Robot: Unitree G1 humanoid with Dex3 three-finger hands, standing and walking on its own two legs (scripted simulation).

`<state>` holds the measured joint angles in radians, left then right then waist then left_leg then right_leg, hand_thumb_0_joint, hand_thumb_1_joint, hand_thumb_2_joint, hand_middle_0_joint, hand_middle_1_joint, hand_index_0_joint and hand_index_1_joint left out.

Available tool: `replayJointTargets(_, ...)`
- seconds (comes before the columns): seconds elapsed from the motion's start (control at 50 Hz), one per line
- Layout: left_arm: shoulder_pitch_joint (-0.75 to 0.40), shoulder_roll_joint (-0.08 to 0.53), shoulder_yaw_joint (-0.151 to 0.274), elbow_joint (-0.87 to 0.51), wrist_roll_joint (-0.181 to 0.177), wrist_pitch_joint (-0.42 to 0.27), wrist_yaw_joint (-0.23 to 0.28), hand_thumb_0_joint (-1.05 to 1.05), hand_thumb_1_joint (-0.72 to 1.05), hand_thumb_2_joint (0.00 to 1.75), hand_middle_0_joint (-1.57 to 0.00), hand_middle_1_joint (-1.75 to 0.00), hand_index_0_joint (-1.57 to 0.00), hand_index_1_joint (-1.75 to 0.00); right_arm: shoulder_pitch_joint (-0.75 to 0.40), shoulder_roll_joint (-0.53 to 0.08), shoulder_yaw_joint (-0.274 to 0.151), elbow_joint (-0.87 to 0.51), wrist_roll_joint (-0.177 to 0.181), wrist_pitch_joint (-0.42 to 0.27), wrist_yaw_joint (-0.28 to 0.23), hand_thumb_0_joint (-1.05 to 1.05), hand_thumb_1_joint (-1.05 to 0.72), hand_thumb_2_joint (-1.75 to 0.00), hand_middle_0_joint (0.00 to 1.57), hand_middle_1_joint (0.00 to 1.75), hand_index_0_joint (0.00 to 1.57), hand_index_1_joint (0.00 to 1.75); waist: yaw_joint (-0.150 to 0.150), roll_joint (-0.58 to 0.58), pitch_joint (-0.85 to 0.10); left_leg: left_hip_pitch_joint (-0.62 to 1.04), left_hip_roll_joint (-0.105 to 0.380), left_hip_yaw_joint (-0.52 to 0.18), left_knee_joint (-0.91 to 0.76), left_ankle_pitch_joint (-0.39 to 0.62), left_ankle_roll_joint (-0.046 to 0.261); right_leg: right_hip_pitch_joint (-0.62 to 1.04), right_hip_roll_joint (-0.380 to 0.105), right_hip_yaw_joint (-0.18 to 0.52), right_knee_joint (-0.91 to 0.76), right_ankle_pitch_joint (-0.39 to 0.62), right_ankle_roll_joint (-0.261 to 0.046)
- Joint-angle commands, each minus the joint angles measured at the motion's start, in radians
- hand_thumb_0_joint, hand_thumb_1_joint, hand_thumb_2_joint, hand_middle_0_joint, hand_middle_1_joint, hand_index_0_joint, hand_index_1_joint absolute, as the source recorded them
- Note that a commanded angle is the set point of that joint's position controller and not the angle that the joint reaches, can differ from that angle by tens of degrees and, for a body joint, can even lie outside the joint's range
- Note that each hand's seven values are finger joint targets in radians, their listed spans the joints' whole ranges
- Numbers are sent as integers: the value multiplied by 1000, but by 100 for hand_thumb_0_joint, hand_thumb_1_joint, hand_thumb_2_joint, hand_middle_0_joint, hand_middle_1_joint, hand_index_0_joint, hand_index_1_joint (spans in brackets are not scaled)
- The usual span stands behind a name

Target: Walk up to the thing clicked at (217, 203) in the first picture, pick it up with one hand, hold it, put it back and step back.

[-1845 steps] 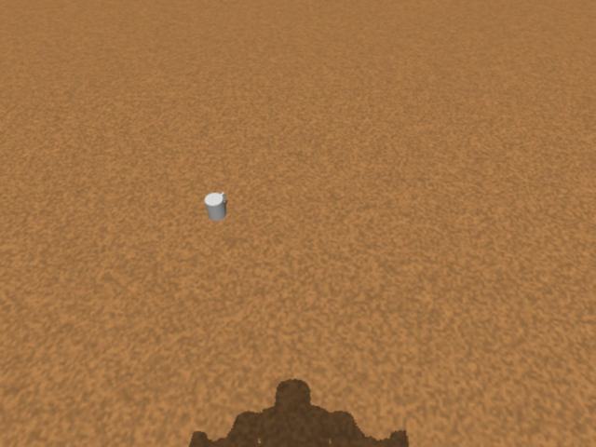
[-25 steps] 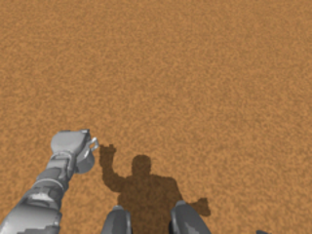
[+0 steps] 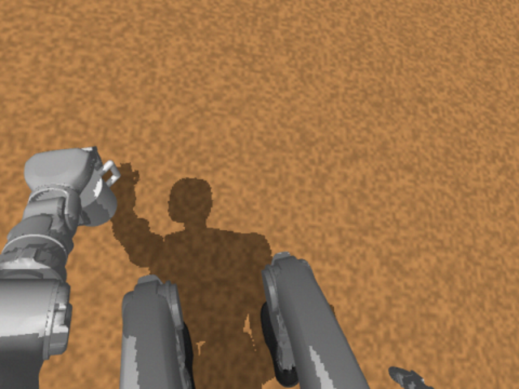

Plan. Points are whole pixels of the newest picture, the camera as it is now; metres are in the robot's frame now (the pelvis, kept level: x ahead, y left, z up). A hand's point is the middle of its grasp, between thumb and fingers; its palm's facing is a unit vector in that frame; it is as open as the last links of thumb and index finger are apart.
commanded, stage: crouch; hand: left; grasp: from above
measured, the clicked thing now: (93, 189) +0.48 +0.22 -0.21
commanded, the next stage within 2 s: lower in 0.98 s
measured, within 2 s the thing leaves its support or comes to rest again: neither
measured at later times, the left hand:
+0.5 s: hand (95, 188) +0.50 +0.23 -0.26, palm faces -0.48 -0.06 -0.87, open 10.5 cm
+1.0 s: hand (103, 186) +0.52 +0.23 -0.31, palm faces -0.48 -0.05 -0.88, open 10.5 cm
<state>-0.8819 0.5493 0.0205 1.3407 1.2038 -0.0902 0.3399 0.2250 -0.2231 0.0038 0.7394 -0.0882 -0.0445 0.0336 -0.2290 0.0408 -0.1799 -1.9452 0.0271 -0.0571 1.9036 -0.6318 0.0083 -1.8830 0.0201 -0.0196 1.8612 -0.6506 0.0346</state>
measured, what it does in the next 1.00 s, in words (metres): lowers itself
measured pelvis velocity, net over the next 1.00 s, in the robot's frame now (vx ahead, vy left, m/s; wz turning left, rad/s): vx -0.01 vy -0.01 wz -0.09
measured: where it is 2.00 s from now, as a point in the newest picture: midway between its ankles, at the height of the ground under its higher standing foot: (233, 368)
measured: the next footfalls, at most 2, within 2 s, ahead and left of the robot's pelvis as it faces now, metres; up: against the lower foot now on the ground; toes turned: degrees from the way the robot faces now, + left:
none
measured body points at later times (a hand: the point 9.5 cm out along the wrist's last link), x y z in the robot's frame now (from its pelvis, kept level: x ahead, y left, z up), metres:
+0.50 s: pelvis +0.00 +0.00 -0.08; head +0.26 +0.05 +0.28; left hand +0.52 +0.23 -0.21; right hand +0.01 -0.28 -0.18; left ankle +0.07 +0.12 -0.45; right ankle +0.08 -0.13 -0.45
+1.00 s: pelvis -0.01 -0.01 -0.13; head +0.27 +0.04 +0.22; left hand +0.54 +0.23 -0.26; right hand -0.02 -0.27 -0.22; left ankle +0.07 +0.12 -0.45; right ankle +0.08 -0.13 -0.45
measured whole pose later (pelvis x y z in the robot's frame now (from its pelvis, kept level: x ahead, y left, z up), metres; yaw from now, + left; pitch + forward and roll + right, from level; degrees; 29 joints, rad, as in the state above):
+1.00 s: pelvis -0.01 -0.01 -0.13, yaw -5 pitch +36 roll -8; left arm -1.12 0.81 0.08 1.49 1.24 -0.11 0.32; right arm 0.20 -0.26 0.14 0.68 -0.14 -0.04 0.13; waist -0.34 -0.02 0.00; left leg -2.30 0.04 -0.15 2.35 -0.69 -0.01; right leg -2.22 0.06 -0.09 2.26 -0.68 0.03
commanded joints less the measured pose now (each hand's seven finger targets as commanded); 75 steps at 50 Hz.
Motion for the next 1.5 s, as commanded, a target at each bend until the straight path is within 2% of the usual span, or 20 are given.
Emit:
replayJointTargets(0.0, -523, 317, 61, -214, 16, -11, 83, 0, 60, 94, -93, -94, -96, -91, 219, -248, -73, -10, -13, -25, 4, 0, -91, -90, 20, 30, 20, 30, -11, 283, -764, 619, -18, -5, -139, 267, 0, 217, 3, -65, -139, 256, -77)
replayJointTargets(0.16, -557, 362, 65, -157, 26, -2, 76, 0, 66, 99, -98, -95, -101, -92, 217, -246, -61, -14, -23, -18, 34, 0, -91, -90, 20, 30, 20, 30, -18, 305, -759, 528, -12, 16, -24, 267, 10, 191, 16, -69, -67, 279, -72)
replayJointTargets(0.22, -571, 326, 49, -144, 19, -2, 68, 0, 68, 100, -98, -97, -102, -94, 217, -250, -57, -12, -27, -14, 45, 0, -91, -90, 20, 30, 20, 30, -42, 319, -726, 492, -12, 9, 0, 274, 7, 153, 17, -80, -29, 284, -73)
replayJointTargets(0.24, -552, 337, 51, -122, 20, 1, 67, 0, 65, 98, -97, -94, -100, -91, 215, -251, -54, -9, -25, -12, 46, 0, -91, -90, 20, 30, 20, 30, -29, 311, -701, 485, -10, 5, 0, 274, 6, 130, 20, -84, -20, 275, -75)
replayJointTargets(0.36, -586, 350, 48, -112, 15, -7, 47, 0, 66, 100, -96, -97, -99, -93, 225, -259, -44, -22, -26, -6, 60, 0, -91, -90, 20, 30, 20, 30, -56, 307, -683, 423, -10, 4, 58, 268, 8, 114, 23, -91, 30, 285, -70)
replayJointTargets(0.44, -587, 421, 76, -93, 30, -16, 45, 0, 68, 99, -98, -96, -101, -92, 236, -278, -29, -27, -31, 0, 66, 0, -91, -90, 20, 30, 20, 30, -59, 320, -672, 399, -10, 2, 89, 265, 7, 101, 23, -100, 63, 284, -68)
replayJointTargets(0.5, -627, 429, 75, -104, 32, -25, 44, 0, 71, 101, -100, -98, -103, -95, 236, -281, -17, -35, -36, 2, 72, 0, -91, -90, 20, 30, 20, 30, -78, 344, -665, 388, -7, -3, 110, 259, 7, 84, 29, -109, 84, 281, -68)
replayJointTargets(0.68, -655, 521, 101, -67, 39, -33, 58, 0, 73, 101, -100, -99, -104, -96, 232, -294, 22, -42, -44, 1, 75, 0, -91, -90, 20, 30, 20, 30, -92, 352, -643, 281, -7, 3, 164, 183, 11, 83, 40, -121, 129, 249, -65)
replayJointTargets(0.72, -644, 524, 95, -62, 39, -29, 58, 0, 70, 100, -99, -98, -102, -95, 226, -292, 32, -36, -45, 5, 74, 0, -91, -90, 20, 30, 20, 30, -81, 355, -633, 270, -5, 7, 178, 180, 13, 83, 46, -120, 130, 245, -65)
replayJointTargets(0.8, -647, 517, 81, -41, 37, -23, 50, 0, 74, 105, -102, -100, -104, -97, 230, -299, 41, -39, -46, 3, 77, 0, -91, -90, 20, 30, 20, 30, -103, 346, -611, 252, -1, -4, 202, 186, 14, 71, 50, -133, 152, 254, -64)
replayJointTargets(0.94, -662, 541, 73, -68, 29, -21, 35, 0, 76, 101, -102, -100, -106, -96, 215, -309, 57, -46, -44, 7, 80, 0, -91, -90, 20, 30, 20, 30, -99, 376, -609, 218, 1, -7, 224, 180, 11, 62, 55, -144, 184, 254, -65)
replayJointTargets(0.96, -640, 538, 75, -40, 33, -17, 30, 0, 75, 105, -102, -101, -105, -98, 224, -312, 59, -47, -46, 8, 83, 0, -91, -90, 20, 30, 20, 30, -111, 354, -599, 220, 0, -11, 230, 192, 13, 64, 55, -148, 185, 264, -62)
replayJointTargets(1.04, -643, 551, 78, -63, 26, -17, 30, 0, 75, 101, -101, -101, -105, -97, 217, -313, 66, -47, -44, 16, 82, 0, -91, -90, 20, 30, 20, 30, -96, 380, -602, 209, -1, -9, 236, 202, 10, 63, 55, -149, 201, 273, -63)
replayJointTargets(1.08, -683, 552, 71, -99, 25, -20, 29, 0, 73, 102, -102, -97, -105, -95, 210, -311, 66, -50, -43, 18, 83, 0, -90, -90, 20, 30, 20, 30, -105, 382, -620, 203, 2, -11, 246, 192, 11, 63, 61, -152, 205, 273, -65)
replayJointTargets(1.12, -651, 512, 48, -26, 28, -17, 24, 0, 74, 103, -103, -98, -105, -95, 214, -311, 72, -45, -44, 16, 84, 0, -91, -90, 20, 30, 20, 30, -134, 362, -528, 164, 1, -16, 254, 176, 11, 22, 57, -159, 211, 257, -63)
replayJointTargets(1.32, -697, 563, 65, -48, 34, -37, 51, 0, 81, 103, -106, -103, -110, -99, 195, -330, 91, -62, -56, 4, 89, 0, -91, -90, 20, 30, 20, 30, -138, 420, -573, 198, 7, -30, 289, 220, 3, 9, 61, -181, 264, 291, -67)
replayJointTargets(1.34, -651, 540, 52, -3, 37, -32, 51, 0, 79, 103, -106, -102, -109, -99, 194, -329, 96, -61, -57, 3, 91, 0, -91, -90, 20, 30, 20, 30, -143, 397, -542, 196, 7, -29, 299, 229, 6, 9, 62, -181, 260, 299, -65)
replayJointTargets(1.38, -675, 582, 68, -27, 37, -39, 63, 0, 81, 103, -107, -102, -110, -98, 192, -330, 101, -67, -60, 3, 92, 0, -91, -90, 20, 30, 20, 30, -138, 399, -572, 164, 8, -23, 312, 218, 11, 57, 67, -171, 256, 307, -59)
replayJointTargets(1.42, -654, 590, 81, -13, 34, -34, 74, 0, 83, 102, -108, -102, -112, -98, 199, -337, 104, -62, -62, -1, 92, 0, -91, -90, 20, 30, 20, 30, -133, 404, -522, 147, 6, -17, 309, 216, 7, 42, 62, -174, 258, 300, -63)
replayJointTargets(1.48, -672, 588, 77, -25, 39, -33, 82, 0, 80, 102, -105, -98, -108, -95, 189, -341, 112, -73, -66, -5, 94, 0, -90, -90, 20, 30, 20, 30, -151, 417, -555, 171, 11, -30, 314, 220, 6, 40, 66, -187, 268, 299, -63)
